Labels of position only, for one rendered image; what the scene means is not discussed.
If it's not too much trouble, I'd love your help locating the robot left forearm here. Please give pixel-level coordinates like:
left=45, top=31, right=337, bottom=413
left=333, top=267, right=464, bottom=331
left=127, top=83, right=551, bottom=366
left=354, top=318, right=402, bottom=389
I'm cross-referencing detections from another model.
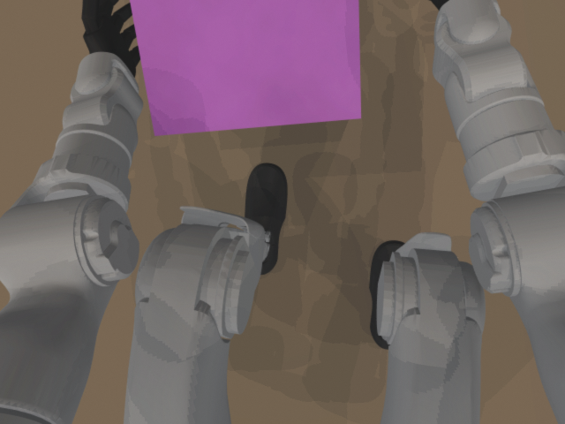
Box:
left=0, top=52, right=143, bottom=282

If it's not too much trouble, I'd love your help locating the robot left hand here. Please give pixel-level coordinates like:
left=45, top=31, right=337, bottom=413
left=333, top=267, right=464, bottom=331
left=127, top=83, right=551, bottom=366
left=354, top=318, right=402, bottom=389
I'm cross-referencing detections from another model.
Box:
left=81, top=0, right=140, bottom=78

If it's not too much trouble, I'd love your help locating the right robot upper arm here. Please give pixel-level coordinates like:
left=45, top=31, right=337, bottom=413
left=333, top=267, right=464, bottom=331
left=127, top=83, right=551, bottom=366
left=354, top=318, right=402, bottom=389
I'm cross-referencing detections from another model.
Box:
left=469, top=186, right=565, bottom=424

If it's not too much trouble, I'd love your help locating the left robot shin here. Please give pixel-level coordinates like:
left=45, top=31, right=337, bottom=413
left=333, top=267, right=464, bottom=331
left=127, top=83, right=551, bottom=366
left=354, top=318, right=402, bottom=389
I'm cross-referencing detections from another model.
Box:
left=135, top=206, right=270, bottom=305

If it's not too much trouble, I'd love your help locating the left robot upper arm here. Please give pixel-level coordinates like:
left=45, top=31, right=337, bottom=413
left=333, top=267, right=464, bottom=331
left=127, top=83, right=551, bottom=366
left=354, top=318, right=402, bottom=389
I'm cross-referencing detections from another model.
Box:
left=0, top=194, right=139, bottom=424

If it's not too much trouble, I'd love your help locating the robot right forearm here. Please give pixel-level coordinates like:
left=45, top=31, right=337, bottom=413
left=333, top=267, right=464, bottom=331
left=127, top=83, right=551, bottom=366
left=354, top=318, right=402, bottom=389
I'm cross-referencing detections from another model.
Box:
left=433, top=0, right=565, bottom=201

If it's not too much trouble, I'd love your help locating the robot left foot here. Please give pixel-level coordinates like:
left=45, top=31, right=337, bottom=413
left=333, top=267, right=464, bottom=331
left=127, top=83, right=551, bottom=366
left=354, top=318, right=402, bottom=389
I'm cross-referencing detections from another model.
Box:
left=245, top=163, right=288, bottom=275

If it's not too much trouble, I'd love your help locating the carton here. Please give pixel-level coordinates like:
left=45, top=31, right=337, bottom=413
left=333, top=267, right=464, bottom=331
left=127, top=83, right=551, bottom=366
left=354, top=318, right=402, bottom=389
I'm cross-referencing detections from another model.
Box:
left=130, top=0, right=361, bottom=136

